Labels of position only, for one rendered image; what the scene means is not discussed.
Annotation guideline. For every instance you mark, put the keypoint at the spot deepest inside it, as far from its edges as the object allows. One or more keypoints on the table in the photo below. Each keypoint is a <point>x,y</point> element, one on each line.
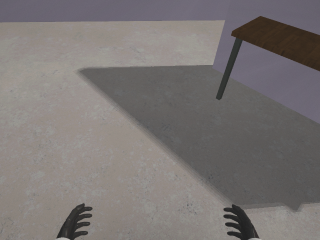
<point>285,40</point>

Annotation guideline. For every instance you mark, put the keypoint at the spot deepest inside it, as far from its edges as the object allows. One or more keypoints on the robot left hand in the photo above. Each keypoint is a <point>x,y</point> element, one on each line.
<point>70,225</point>

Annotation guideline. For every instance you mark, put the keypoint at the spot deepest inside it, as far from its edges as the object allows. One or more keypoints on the robot right hand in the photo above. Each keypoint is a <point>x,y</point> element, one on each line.
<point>245,226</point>

